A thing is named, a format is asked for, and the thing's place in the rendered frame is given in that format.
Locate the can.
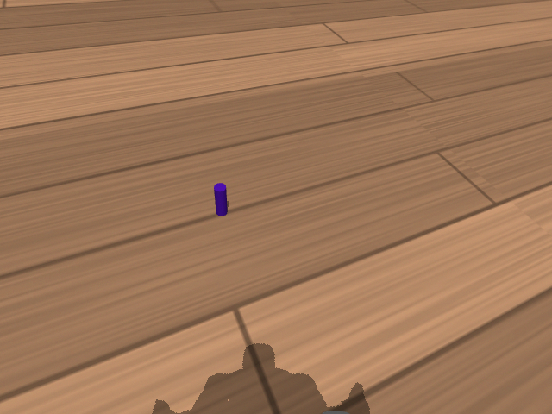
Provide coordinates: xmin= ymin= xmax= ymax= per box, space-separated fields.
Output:
xmin=214 ymin=183 xmax=228 ymax=216

